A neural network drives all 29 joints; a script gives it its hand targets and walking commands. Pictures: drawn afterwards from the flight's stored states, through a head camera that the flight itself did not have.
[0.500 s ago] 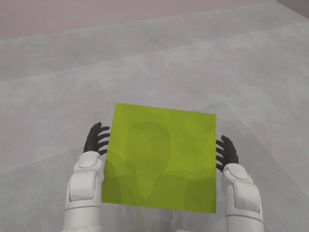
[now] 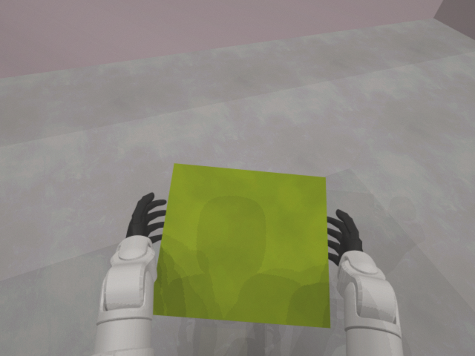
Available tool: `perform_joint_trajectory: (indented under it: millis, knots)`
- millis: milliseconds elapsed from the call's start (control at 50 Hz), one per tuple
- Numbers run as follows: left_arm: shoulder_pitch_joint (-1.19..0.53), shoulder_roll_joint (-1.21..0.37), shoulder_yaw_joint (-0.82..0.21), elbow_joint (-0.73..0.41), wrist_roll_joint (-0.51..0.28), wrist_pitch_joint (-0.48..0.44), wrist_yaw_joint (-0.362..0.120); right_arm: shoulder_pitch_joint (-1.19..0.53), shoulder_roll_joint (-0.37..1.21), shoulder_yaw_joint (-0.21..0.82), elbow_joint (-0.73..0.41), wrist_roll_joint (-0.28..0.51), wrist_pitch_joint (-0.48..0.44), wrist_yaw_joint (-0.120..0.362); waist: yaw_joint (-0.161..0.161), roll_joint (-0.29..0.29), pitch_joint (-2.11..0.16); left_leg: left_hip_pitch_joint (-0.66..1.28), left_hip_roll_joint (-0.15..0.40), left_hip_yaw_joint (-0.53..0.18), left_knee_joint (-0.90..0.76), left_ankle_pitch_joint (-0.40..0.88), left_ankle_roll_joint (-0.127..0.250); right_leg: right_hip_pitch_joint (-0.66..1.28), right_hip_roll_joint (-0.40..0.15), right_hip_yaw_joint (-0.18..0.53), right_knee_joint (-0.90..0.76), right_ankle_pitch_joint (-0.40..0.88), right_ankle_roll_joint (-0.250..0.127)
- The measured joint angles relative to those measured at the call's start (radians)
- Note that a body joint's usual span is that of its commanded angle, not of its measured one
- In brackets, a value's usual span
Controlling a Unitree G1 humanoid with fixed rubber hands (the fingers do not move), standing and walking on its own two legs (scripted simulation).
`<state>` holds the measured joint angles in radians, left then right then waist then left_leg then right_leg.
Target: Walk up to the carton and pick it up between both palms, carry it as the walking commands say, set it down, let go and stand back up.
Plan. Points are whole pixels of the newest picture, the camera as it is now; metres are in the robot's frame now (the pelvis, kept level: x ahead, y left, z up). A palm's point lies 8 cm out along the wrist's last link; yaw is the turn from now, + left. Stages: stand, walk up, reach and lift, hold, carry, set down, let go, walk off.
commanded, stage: carry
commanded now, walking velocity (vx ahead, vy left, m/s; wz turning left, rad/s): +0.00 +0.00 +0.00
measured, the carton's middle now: (241, 246) +0.33 +0.02 -0.04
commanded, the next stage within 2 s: none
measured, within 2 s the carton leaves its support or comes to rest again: neither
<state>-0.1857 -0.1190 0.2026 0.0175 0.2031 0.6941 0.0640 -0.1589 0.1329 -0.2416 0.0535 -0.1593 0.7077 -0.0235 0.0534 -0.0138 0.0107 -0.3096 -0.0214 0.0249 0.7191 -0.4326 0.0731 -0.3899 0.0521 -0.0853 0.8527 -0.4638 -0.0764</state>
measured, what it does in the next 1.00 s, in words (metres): walks backwards: right foot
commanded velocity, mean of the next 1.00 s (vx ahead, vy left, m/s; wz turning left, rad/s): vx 0.00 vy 0.00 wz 0.00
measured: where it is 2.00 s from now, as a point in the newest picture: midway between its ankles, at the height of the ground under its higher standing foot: outside the picture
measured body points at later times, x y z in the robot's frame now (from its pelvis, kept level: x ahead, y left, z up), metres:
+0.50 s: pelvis -0.01 -0.07 +0.00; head -0.02 -0.09 +0.45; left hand +0.28 +0.12 +0.04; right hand +0.30 -0.23 +0.02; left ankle -0.04 +0.07 -0.72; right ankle +0.02 -0.09 -0.72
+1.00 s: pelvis -0.10 -0.05 +0.01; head -0.14 -0.06 +0.46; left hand +0.19 +0.14 +0.05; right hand +0.20 -0.21 +0.04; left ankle -0.05 +0.07 -0.71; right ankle +0.02 -0.09 -0.72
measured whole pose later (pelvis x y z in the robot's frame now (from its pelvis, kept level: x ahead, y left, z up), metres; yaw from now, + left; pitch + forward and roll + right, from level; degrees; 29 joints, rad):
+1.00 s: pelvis -0.10 -0.05 +0.01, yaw +0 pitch -4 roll +2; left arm -0.24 -0.10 0.24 0.21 0.24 0.72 0.08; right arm -0.27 0.13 -0.26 0.25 -0.20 0.71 -0.08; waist 0.02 -0.02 -0.02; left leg -0.29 -0.03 0.03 0.61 -0.36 0.02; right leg -0.37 0.05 -0.08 0.54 -0.17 -0.10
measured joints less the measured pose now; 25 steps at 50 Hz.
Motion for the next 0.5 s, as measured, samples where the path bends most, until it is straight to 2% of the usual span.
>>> perform_joint_trajectory:
  millis: [60, 100, 180, 240, 500]
  knots:
    - [0.0, 0.0, 0.0, 0.0, -0.004, 0.002, 0.0, 0.001, 0.0, 0.0, -0.004, 0.0, 0.002, -0.001, 0.0, 0.0, -0.005, 0.024, -0.006, 0.001, 0.0, -0.014, -0.011, -0.002, -0.002, 0.001, -0.056, 0.06, 0.0]
    - [0.0, 0.001, 0.0, 0.007, -0.004, 0.004, 0.0, 0.002, 0.0, 0.0, -0.004, 0.0, 0.006, -0.003, -0.001, 0.0, -0.017, 0.029, -0.012, 0.002, 0.0, -0.022, -0.021, 0.005, -0.01, 0.001, -0.12, 0.151, 0.0]
    - [0.0, -0.006, 0.0, 0.022, 0.006, 0.004, 0.003, -0.001, 0.0, 0.0, 0.002, -0.002, 0.009, -0.017, -0.003, 0.001, -0.026, 0.032, -0.013, 0.002, -0.006, -0.023, -0.03, 0.011, -0.009, 0.001, -0.121, 0.088, -0.019]
    - [0.0, -0.009, 0.0, 0.034, 0.009, 0.004, 0.004, -0.004, 0.0, 0.0, 0.007, -0.005, 0.009, -0.026, -0.007, 0.0, -0.026, 0.051, -0.013, 0.002, -0.047, -0.007, -0.05, 0.011, -0.01, 0.001, -0.121, 0.094, -0.028]
    - [-0.001, -0.009, 0.023, 0.087, 0.029, 0.0, 0.009, -0.054, 0.0, 0.0, 0.079, -0.028, 0.006, -0.033, -0.022, 0.0, -0.026, 0.059, -0.012, 0.002, -0.07, 0.027, -0.054, 0.015, -0.007, 0.001, -0.137, 0.129, -0.058]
